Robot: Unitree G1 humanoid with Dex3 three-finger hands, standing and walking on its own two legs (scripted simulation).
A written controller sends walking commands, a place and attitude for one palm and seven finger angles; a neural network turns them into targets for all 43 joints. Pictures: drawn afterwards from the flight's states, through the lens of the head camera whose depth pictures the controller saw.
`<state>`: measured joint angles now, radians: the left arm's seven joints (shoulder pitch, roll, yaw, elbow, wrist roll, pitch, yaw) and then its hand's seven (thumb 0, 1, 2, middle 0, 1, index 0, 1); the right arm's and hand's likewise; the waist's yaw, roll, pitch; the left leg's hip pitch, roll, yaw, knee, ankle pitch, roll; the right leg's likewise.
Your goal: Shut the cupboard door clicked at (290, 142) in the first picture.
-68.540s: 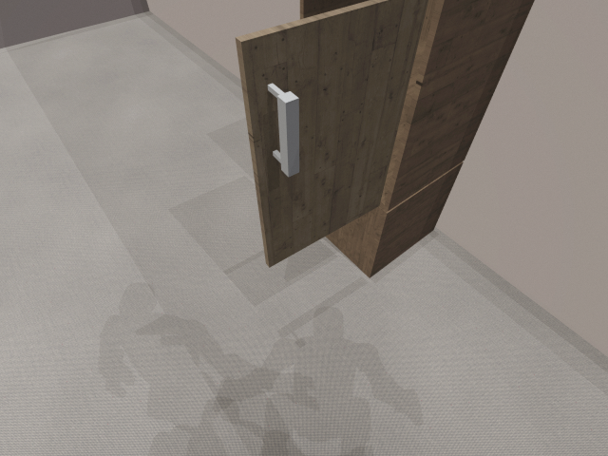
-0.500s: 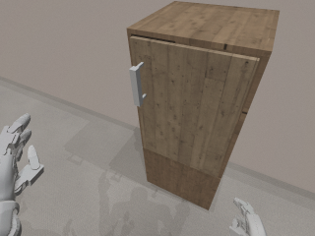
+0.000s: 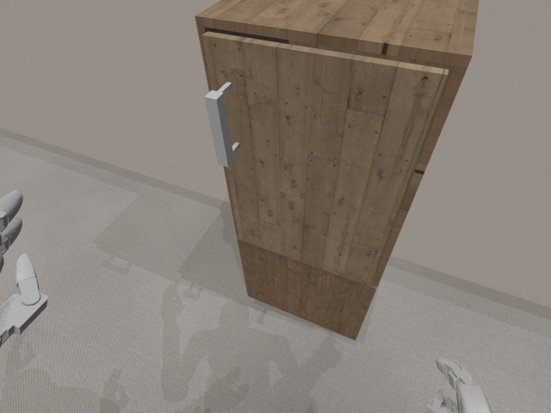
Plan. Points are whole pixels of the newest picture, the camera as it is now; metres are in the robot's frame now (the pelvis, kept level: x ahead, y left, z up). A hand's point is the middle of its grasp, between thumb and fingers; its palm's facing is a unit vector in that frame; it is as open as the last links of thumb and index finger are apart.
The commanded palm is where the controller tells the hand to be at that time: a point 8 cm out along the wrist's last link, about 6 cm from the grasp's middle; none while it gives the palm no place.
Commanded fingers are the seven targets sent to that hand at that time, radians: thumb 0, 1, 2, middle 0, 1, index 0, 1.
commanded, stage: step back with the hand held close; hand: left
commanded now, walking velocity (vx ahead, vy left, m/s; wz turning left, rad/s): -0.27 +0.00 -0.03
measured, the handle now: (226, 125) +0.61 +0.14 +0.10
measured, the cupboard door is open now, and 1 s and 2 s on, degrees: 0 0 0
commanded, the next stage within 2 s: stop stepping back and stand still in 1.52 s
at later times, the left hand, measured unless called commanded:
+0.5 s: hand out of the picture +0.13 +0.28 +0.17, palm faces +0.47 -0.75 -0.47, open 7.4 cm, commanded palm +0.07 +0.31 +0.18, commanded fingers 0.00 0.90 0.90 -0.20 -0.30 -0.20 -0.30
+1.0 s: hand out of the picture +0.07 +0.29 +0.18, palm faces +0.50 -0.70 -0.51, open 7.4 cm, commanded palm +0.00 +0.32 +0.18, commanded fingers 0.00 0.90 0.90 -0.20 -0.30 -0.20 -0.30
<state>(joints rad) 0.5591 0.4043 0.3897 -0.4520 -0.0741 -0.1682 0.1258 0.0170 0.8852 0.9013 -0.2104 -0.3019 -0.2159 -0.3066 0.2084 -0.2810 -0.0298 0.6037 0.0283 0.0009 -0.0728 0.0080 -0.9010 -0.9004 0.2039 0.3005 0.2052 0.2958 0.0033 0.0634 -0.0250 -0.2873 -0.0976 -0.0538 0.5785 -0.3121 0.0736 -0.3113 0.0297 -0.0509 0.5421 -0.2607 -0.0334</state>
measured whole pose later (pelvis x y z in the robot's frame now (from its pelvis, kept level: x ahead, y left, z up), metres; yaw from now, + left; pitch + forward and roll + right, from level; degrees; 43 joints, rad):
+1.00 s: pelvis -0.12 +0.01 -0.02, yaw +5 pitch +1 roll -3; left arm 0.51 0.48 0.53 -0.56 0.00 -0.29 0.15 0.02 0.88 0.90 -0.22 -0.30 -0.22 -0.31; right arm 0.25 -0.22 -0.02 0.57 0.00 -0.05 -0.07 0.01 -0.90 -0.90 0.21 0.30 0.21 0.30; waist -0.04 -0.01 0.00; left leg -0.55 -0.02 0.04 0.74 -0.21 0.10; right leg -0.48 0.06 0.02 0.79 -0.27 0.01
